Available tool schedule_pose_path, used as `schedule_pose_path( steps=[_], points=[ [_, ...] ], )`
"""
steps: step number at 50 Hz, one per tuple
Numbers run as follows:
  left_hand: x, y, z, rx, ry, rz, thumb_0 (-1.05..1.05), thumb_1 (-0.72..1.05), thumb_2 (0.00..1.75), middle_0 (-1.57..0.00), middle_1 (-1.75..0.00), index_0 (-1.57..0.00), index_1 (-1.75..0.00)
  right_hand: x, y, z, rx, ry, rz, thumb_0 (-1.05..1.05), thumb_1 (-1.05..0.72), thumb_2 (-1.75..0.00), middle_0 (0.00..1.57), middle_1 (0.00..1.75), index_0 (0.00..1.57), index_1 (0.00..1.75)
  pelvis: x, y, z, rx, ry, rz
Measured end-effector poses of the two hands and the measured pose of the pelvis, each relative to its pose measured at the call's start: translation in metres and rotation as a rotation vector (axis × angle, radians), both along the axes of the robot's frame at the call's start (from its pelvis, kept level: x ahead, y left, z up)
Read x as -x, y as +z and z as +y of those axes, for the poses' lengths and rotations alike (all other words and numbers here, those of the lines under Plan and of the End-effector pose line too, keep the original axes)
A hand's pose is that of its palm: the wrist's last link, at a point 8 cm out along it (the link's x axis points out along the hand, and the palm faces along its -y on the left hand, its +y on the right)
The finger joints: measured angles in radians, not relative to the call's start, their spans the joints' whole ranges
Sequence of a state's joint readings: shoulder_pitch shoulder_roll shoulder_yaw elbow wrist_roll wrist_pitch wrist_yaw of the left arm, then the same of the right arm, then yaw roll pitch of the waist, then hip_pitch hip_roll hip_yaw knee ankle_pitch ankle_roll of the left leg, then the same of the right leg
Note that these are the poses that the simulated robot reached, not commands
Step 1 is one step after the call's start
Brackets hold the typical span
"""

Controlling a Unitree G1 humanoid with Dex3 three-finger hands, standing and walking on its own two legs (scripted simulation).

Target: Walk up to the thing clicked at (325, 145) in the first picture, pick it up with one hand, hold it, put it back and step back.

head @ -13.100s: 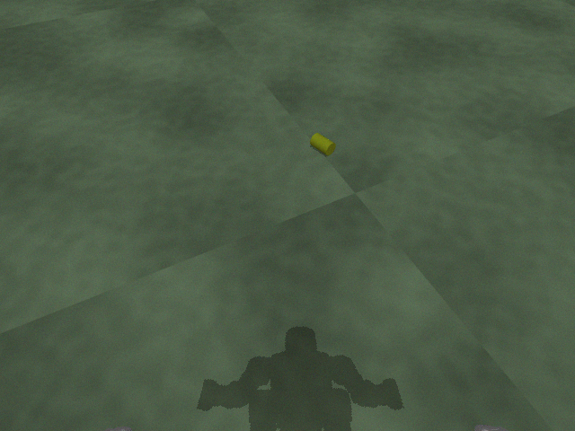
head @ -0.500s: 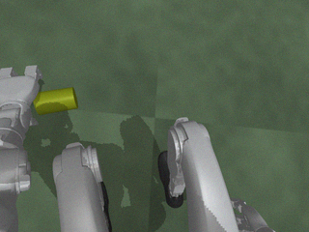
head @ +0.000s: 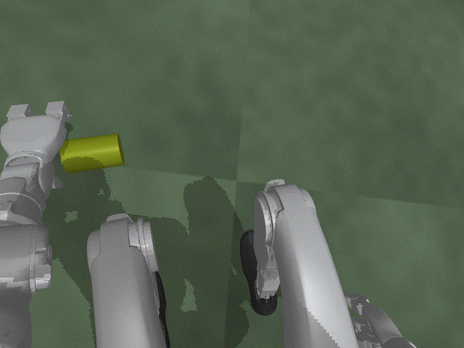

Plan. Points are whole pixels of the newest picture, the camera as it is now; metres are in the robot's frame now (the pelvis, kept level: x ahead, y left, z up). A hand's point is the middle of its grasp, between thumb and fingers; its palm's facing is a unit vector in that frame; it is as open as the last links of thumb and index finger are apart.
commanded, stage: rise first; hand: left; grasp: from above
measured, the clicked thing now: (94, 153) +0.49 +0.21 -0.31
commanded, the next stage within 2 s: approach in 0.82 s
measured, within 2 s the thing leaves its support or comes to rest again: neither
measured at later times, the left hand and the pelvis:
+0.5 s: hand (52, 155) +0.45 +0.25 -0.18, palm faces -0.45 -0.03 -0.89, open 13.4 cm; pelvis +0.00 +0.00 -0.01, yaw +0 degrees
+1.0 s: hand (51, 156) +0.45 +0.25 -0.18, palm faces -0.45 -0.04 -0.89, open 13.5 cm; pelvis +0.00 +0.00 -0.01, yaw +0 degrees
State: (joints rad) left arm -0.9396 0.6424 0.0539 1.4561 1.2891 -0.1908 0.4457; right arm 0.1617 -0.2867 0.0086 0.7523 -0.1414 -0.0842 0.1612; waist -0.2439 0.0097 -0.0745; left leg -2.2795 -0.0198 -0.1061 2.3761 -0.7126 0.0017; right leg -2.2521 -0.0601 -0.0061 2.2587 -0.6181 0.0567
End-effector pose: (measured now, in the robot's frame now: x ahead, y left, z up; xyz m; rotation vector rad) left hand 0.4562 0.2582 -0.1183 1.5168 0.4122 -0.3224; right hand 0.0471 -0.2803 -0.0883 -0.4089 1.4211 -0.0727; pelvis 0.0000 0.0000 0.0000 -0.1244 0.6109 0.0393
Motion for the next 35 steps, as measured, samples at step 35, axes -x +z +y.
schedule_pose_path(
  steps=[35],
  points=[
    [-0.003,-0.003,-0.005,-0.004,-0.009,-0.01,0.0,-0.4,0.9,-0.18,-0.95,-0.19,-0.93,0.015,-0.01,-0.001,-0.023,-0.002,0.027,0.0,-0.91,-0.9,0.2,0.3,0.2,0.3,0.001,-0.008,-0.004,-0.006,-0.002,-0.01]
  ],
)
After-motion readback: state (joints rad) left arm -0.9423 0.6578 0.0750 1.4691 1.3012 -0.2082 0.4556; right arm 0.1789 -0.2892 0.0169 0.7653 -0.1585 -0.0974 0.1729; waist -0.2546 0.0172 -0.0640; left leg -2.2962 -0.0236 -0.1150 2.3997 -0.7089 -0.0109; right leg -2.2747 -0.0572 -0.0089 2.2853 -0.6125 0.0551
